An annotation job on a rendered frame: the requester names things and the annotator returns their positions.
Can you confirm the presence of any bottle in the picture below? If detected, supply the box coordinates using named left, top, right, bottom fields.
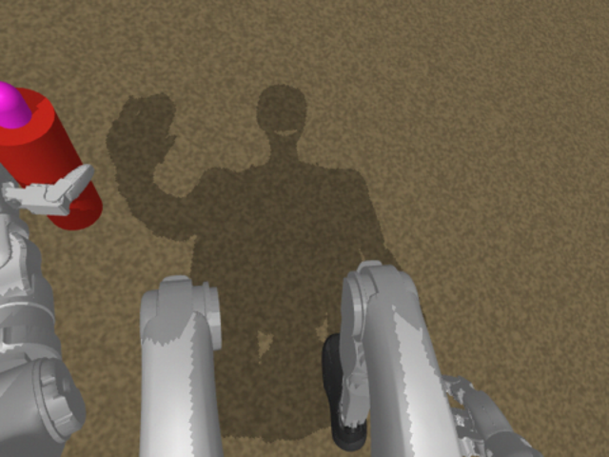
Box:
left=0, top=81, right=103, bottom=230

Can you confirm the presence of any right robot arm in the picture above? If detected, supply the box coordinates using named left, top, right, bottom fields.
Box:
left=484, top=431, right=544, bottom=457

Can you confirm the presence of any left robot hand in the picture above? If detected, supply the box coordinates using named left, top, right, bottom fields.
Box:
left=0, top=163, right=94, bottom=218

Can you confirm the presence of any right robot hand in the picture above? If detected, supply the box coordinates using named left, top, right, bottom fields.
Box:
left=442, top=375, right=514, bottom=457

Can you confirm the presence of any left robot arm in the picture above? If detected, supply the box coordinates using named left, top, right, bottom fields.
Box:
left=0, top=212, right=86, bottom=457

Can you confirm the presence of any right robot foot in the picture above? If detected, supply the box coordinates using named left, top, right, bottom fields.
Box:
left=322, top=333, right=367, bottom=451

